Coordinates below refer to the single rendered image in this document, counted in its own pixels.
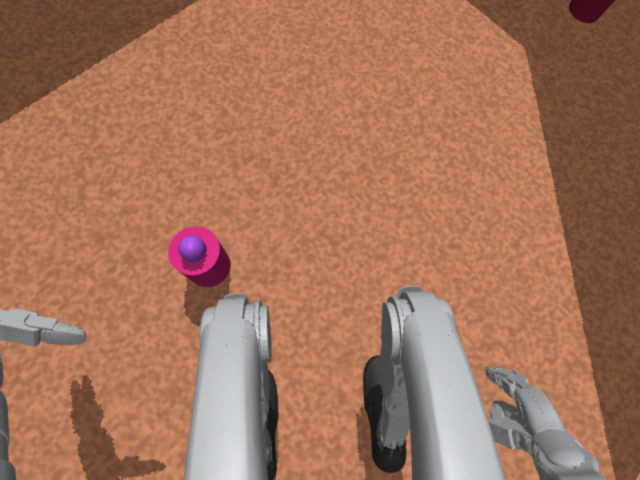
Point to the right robot arm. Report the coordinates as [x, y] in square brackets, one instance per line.
[558, 455]

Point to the right robot hand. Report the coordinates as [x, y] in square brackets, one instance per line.
[514, 427]

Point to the left robot arm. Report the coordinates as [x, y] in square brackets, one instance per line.
[7, 470]

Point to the left robot hand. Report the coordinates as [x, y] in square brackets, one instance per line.
[26, 327]

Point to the right robot foot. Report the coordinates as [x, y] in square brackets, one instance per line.
[386, 459]

